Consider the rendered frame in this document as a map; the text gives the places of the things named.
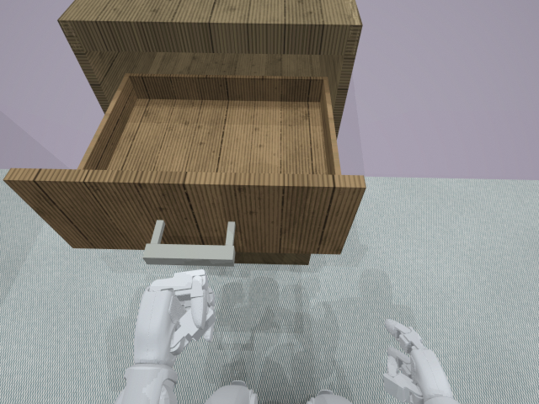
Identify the robot right hand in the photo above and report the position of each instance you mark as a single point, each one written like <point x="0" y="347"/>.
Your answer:
<point x="422" y="376"/>

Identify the handle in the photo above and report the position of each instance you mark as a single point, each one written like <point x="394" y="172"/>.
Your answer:
<point x="194" y="255"/>

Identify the left robot thigh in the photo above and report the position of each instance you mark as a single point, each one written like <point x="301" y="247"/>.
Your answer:
<point x="233" y="394"/>

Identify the cabinet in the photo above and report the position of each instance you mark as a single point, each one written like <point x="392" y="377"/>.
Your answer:
<point x="288" y="38"/>

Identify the left robot forearm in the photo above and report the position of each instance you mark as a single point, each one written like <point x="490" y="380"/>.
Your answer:
<point x="149" y="384"/>

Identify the robot left hand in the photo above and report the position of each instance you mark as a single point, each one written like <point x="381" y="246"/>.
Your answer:
<point x="184" y="299"/>

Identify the drawer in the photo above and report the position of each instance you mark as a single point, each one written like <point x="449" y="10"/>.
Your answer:
<point x="198" y="151"/>

